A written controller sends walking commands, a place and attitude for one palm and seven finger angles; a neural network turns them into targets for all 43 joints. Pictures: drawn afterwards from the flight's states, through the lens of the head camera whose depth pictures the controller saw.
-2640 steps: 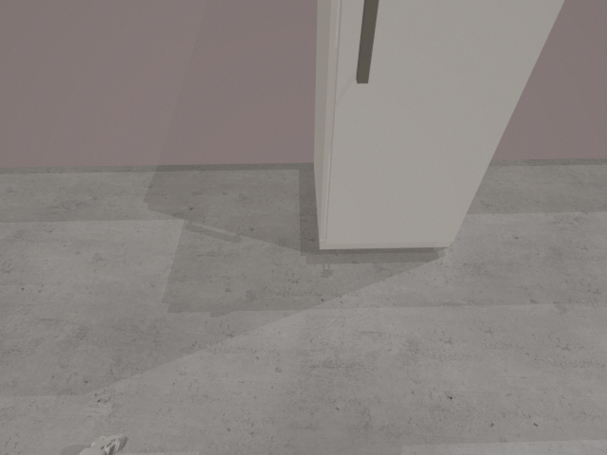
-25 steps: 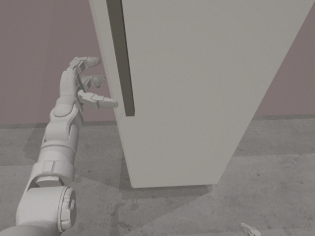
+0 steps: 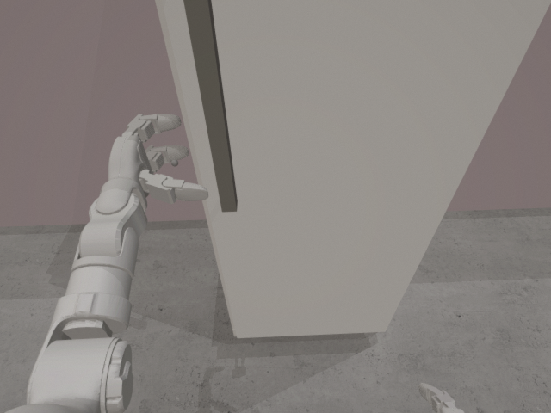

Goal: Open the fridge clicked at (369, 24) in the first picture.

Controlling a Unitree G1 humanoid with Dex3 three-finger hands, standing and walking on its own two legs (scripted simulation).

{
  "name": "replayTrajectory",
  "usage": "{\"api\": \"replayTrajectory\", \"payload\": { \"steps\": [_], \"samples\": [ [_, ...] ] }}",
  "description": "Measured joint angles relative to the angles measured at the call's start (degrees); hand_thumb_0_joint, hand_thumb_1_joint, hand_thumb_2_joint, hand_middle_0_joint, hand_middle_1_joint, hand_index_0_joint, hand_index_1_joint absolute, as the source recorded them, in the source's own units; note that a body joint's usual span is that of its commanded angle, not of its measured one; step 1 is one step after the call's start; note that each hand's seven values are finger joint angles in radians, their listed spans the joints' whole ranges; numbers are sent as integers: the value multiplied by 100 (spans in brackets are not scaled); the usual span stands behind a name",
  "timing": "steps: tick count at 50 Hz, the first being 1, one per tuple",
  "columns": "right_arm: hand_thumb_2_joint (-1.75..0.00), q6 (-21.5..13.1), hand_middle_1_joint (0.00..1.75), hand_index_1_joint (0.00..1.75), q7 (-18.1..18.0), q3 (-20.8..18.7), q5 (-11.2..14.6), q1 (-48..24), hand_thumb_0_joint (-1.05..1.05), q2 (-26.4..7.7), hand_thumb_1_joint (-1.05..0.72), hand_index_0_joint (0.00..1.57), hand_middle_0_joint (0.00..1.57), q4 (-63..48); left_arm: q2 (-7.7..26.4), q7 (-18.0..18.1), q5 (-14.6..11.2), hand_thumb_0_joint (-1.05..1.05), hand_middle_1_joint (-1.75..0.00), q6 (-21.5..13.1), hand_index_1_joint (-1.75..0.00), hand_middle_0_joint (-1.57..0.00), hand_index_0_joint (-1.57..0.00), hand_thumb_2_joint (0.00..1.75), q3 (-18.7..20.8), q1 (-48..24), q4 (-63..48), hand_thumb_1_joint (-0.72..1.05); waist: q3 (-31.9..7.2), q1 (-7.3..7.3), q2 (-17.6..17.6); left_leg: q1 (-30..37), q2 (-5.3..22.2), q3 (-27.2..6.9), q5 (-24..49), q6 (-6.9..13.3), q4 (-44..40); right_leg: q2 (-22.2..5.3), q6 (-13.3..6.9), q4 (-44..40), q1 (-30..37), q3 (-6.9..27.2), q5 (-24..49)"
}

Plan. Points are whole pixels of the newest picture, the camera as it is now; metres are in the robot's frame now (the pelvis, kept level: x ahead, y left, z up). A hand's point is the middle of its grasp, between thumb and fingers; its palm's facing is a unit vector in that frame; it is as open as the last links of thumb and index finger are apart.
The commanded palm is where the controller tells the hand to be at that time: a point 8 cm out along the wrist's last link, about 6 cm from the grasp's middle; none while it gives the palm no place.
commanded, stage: move the hooked fingers beside the handle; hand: left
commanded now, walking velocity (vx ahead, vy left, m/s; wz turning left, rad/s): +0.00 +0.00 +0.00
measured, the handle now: (214, 87) +0.49 +0.11 +0.26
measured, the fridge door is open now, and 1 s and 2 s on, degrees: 0 0 0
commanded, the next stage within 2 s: feel for the door with the fingertips in 0.88 s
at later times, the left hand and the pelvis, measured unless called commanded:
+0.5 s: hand (177, 169) +0.41 +0.16 +0.17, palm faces +0.12 -0.99 +0.03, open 14.0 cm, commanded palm +0.39 +0.21 +0.18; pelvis +0.00 +0.00 +0.00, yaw +0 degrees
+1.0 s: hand (166, 161) +0.41 +0.18 +0.18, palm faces +0.11 -0.99 +0.02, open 14.0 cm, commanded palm +0.39 +0.22 +0.18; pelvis +0.00 +0.01 +0.00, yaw +0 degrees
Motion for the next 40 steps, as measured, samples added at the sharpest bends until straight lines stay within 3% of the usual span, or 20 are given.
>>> {"api": "replayTrajectory", "payload": {
  "steps": [5, 13, 21, 30, 40],
  "samples": [
    [-89, -12, 30, 30, -19, -5, 12, -36, 1, -40, -90, 21, 20, 2, -74, -58, -71, -2, -120, 55, -120, -29, -30, 30, -93, 23, 4, -50, 64, 39, -5, -52, -23, -64, 12, 3, 37, -16, 0, 33, -30, -70, -14],
    [-89, -60, 30, 30, -23, 3, -30, -92, 1, -22, -90, 21, 20, 89, -139, 53, -10, -2, -120, -198, -120, -29, -30, 30, -141, -148, -79, -50, 97, 9, -20, -87, -25, -61, 35, 2, 31, -19, -1, 54, -80, -68, -3],
    [-89, 41, 30, 30, -2, 18, -8, 81, 1, -10, -90, 21, 20, 39, -19, -11, -34, -1, -120, 5, -120, -30, -30, 30, 30, -179, 354, -50, -5, -57, -3, -71, -8, -3, 20, 3, 3, -9, 3, 41, -88, -5, -2],
    [-89, -39, 30, 30, -20, -35, -17, 147, 1, -34, -90, 21, 20, 127, -50, 17, 13, -2, -120, -336, -120, -29, -30, 30, 15, 105, -199, -50, 108, -15, -26, -41, 0, -5, 5, 8, 32, -1, 4, 36, -41, -6, 2],
    [-89, -33, 30, 30, -15, -13, 0, 28, 1, -52, -90, 21, 20, 67, -7, -67, -77, -1, -120, 41, -120, -30, -30, 30, 40, -154, 275, -50, 26, -53, -11, -121, -12, -13, 31, 26, 36, -13, 23, 43, -121, -17, 22]
  ]
}}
